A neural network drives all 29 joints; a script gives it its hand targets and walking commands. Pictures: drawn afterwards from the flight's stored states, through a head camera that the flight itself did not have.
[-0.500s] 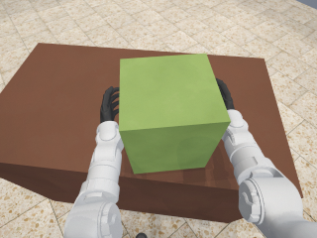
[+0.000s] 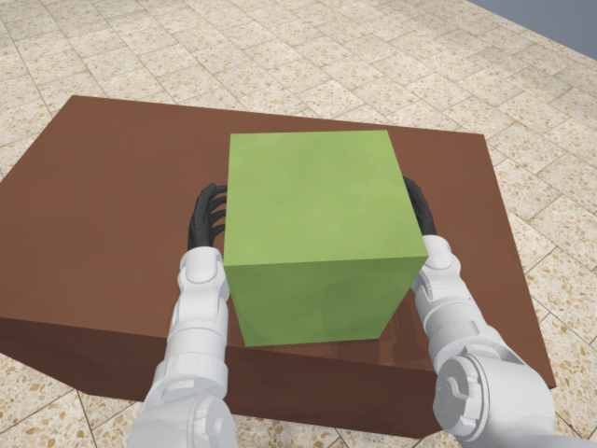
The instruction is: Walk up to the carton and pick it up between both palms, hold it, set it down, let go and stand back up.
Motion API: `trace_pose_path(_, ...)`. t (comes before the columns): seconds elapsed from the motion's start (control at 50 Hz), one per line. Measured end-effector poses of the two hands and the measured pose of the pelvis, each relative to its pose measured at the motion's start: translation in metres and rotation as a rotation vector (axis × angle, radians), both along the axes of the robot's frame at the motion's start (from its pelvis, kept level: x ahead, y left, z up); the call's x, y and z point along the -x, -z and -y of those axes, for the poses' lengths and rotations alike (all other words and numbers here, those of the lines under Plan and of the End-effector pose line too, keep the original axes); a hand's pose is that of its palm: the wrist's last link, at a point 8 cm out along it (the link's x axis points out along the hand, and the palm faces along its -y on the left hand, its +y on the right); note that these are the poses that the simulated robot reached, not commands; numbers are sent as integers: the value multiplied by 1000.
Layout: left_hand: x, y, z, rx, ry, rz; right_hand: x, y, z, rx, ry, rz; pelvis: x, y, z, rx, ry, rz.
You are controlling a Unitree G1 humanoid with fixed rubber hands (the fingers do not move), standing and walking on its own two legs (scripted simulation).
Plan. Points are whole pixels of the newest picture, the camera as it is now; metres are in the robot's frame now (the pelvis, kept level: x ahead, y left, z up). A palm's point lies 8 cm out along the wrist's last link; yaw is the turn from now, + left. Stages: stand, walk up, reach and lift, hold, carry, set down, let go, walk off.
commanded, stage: reach and lift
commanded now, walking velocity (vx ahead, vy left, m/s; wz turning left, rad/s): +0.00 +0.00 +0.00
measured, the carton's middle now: (311, 245) +0.38 +0.05 +0.03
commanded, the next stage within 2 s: none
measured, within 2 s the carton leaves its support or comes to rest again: leaves its support in 0.82 s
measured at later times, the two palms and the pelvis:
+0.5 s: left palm (204, 241) +0.36 +0.20 +0.05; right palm (418, 232) +0.41 -0.10 +0.05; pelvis +0.00 +0.00 +0.00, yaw +0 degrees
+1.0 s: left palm (210, 238) +0.35 +0.19 +0.06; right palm (433, 240) +0.39 -0.11 +0.07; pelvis -0.02 +0.00 +0.00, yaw +0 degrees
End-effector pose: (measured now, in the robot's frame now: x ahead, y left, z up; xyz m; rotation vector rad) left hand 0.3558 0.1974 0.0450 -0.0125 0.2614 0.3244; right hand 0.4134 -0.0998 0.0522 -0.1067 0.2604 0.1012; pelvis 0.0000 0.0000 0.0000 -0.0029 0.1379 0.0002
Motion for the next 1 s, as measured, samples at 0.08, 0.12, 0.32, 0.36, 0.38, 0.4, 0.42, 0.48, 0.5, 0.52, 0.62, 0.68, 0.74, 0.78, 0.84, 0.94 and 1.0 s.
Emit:
trace_pose_path(0.08, 0, 0, 0, -5, 2, 0, 1, 0, 0, 1, 2, 5, 0, 0, -1, 0, 1, -1)
trace_pose_path(0.12, 0, -1, 0, -7, 3, 1, 1, 0, 0, -1, 4, 7, 0, 0, -1, 0, 1, 1)
trace_pose_path(0.32, 0, 0, 0, -8, 5, 0, 1, 0, 0, 1, 6, 11, 0, -1, -2, -1, 2, 0)
trace_pose_path(0.36, 0, 0, 0, -7, 5, 0, 1, 0, 0, 0, 8, 10, 0, -1, -2, 0, 1, 1)
trace_pose_path(0.38, 0, 0, 0, -6, 5, 0, 1, 0, 0, 0, 8, 10, 0, -1, -2, 0, 1, 1)
trace_pose_path(0.4, 0, 0, 0, -7, 5, 0, 2, 0, 0, 0, 8, 10, 0, -1, -2, 0, 1, 1)
trace_pose_path(0.42, 0, 0, 0, -8, 4, 1, 2, 0, 0, 0, 9, 12, 0, -1, -2, 0, 1, 1)
trace_pose_path(0.48, 0, 0, 0, -7, 5, 1, 2, 0, 1, 1, 10, 13, 0, -1, -3, 0, 0, 0)
trace_pose_path(0.5, -1, 0, 0, -7, 5, 1, 2, 0, 1, 2, 10, 13, 0, -1, -3, 0, 0, 0)
trace_pose_path(0.52, -1, 0, 0, -6, 5, 1, 2, 0, 1, 3, 10, 13, 0, -1, -3, 0, -1, 1)
trace_pose_path(0.62, -1, 0, 1, -5, 6, 4, 3, 0, 1, 10, 11, 19, 0, -1, -3, 1, -3, -3)
trace_pose_path(0.68, 0, 0, 1, -4, 6, 12, 4, -1, 1, 21, 13, 33, 0, -1, -3, 3, -4, -7)
trace_pose_path(0.74, 1, -1, 1, 0, 7, 25, 6, -3, 2, 34, 13, 51, 1, 0, -3, 4, -7, -8)
trace_pose_path(0.78, 2, -3, 2, -2, 11, 39, 9, -4, 2, 41, 16, 68, 3, 0, -3, 6, -11, -8)
trace_pose_path(0.84, 3, -5, 4, -11, 22, 63, 13, -7, 5, 47, 27, 96, 7, 0, -3, 7, -13, -7)
trace_pose_path(0.94, 4, -12, 9, -12, 42, 99, 20, -12, 10, 51, 47, 132, 15, 1, -4, 9, -11, -7)
trace_pose_path(1.0, 4, -16, 12, -6, 53, 112, 25, -16, 14, 54, 61, 145, 20, 1, -3, 9, -6, -5)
